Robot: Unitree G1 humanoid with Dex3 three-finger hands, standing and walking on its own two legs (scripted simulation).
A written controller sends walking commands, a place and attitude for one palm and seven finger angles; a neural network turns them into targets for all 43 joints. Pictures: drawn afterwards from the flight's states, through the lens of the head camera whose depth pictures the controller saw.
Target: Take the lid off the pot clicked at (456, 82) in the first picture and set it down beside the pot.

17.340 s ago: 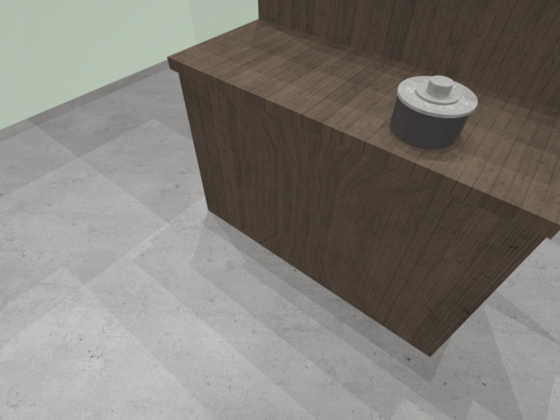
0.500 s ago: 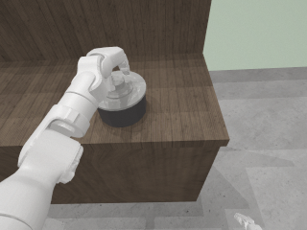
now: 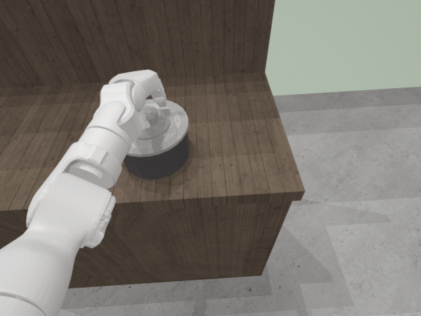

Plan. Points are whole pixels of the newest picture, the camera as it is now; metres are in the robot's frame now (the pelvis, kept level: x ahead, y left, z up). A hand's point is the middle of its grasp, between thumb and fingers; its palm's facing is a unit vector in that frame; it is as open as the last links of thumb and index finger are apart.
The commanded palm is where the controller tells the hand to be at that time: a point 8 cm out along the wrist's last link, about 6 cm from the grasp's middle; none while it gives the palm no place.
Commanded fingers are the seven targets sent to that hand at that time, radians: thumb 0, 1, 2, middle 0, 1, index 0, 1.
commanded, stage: lower the open fingers around the knob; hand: left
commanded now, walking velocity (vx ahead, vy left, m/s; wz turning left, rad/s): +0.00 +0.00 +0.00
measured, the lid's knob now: (146, 116) +0.49 +0.12 +0.12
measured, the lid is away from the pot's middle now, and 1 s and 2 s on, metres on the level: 0.00 0.00 0.00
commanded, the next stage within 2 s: close the fingers and squeeze the knob in 0.20 s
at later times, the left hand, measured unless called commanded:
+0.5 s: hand (142, 119) +0.46 +0.12 +0.14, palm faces -0.35 -0.07 -0.93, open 10.1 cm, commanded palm +0.45 +0.13 +0.20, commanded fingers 0.00 -0.04 1.05 -0.54 -0.79 -0.54 -0.79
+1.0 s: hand (142, 115) +0.47 +0.12 +0.14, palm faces -0.36 -0.09 -0.93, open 8.7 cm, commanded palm +0.46 +0.13 +0.20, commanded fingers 0.00 0.25 0.89 -0.67 -1.02 -0.67 -1.02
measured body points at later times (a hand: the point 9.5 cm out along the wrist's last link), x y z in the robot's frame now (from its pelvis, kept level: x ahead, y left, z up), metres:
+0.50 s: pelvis +0.00 -0.01 +0.00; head +0.02 -0.03 +0.45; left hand +0.47 +0.12 +0.19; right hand +0.12 -0.26 -0.13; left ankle +0.03 +0.08 -0.74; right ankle -0.05 -0.12 -0.74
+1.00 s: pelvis +0.01 +0.00 +0.00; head +0.04 -0.03 +0.45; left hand +0.49 +0.13 +0.19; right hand +0.09 -0.27 -0.13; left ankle +0.03 +0.08 -0.74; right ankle -0.05 -0.12 -0.74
